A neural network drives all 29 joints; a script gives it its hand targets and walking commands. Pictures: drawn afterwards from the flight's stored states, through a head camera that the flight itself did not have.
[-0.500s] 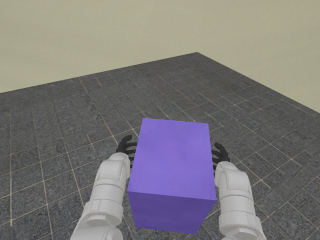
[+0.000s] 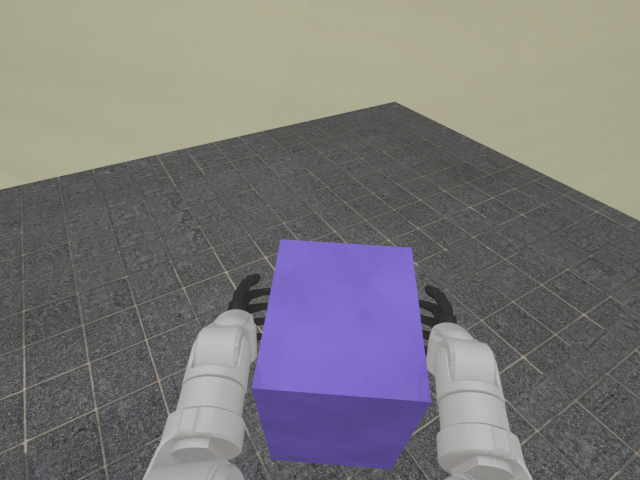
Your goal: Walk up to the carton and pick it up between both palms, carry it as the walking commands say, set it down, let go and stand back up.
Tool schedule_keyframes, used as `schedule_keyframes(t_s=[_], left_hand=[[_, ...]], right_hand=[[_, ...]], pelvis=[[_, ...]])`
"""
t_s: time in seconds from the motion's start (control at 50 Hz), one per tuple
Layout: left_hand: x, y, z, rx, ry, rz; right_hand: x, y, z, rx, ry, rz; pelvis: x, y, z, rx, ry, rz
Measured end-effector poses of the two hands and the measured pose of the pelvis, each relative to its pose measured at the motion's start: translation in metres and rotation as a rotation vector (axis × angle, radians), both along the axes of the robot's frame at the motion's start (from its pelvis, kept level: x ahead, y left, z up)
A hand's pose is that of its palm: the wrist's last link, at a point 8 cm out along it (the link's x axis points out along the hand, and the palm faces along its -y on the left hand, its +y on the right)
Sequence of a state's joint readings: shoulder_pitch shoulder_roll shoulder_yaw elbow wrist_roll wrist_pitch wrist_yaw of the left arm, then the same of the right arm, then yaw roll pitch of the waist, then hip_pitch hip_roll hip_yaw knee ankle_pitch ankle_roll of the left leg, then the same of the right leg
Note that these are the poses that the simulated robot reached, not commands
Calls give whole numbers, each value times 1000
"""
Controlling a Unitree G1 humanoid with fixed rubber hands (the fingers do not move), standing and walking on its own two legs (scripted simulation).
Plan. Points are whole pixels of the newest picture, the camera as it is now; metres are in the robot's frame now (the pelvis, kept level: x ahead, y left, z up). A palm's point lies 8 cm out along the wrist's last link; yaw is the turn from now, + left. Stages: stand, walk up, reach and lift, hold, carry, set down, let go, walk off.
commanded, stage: reach and lift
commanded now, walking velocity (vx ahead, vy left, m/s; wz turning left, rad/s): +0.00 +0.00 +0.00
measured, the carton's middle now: (338, 358) +0.31 -0.02 -0.01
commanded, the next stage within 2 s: hold in 0.86 s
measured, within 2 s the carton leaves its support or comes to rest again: neither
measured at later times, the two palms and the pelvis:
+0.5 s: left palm (236, 335) +0.31 +0.12 +0.05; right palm (440, 336) +0.30 -0.15 +0.06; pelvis +0.00 +0.00 +0.00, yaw +0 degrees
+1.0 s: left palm (233, 342) +0.29 +0.12 +0.05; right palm (441, 343) +0.29 -0.15 +0.06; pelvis -0.01 +0.00 +0.00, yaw +0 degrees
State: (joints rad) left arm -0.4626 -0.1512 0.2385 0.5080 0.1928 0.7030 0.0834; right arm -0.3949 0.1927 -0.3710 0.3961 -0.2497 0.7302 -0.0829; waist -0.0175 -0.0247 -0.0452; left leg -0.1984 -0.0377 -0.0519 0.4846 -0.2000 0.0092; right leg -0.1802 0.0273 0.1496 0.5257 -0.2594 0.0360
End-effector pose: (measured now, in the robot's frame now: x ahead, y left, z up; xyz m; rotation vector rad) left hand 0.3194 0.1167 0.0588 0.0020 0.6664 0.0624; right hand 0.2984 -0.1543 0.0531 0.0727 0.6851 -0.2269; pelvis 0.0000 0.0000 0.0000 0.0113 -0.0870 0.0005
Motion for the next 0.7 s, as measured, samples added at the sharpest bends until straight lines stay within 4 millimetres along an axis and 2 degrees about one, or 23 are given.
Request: schedule_keyframes(t_s=[0.12, 0.26, 0.7], left_hand=[[2, 1, -5, 1, 13, 0], [1, 3, -3, -2, -1, 16], [-21, 5, -4, -18, -12, 42]], right_hand=[[2, 1, -5, -5, 14, 5], [6, 3, -1, -10, -1, 22], [-6, 4, 6, -26, -14, 50]], pelvis=[[1, 0, 0, 0, 1, 0], [3, -2, 1, 3, 5, 0], [-4, -3, 1, 5, -20, -1]])
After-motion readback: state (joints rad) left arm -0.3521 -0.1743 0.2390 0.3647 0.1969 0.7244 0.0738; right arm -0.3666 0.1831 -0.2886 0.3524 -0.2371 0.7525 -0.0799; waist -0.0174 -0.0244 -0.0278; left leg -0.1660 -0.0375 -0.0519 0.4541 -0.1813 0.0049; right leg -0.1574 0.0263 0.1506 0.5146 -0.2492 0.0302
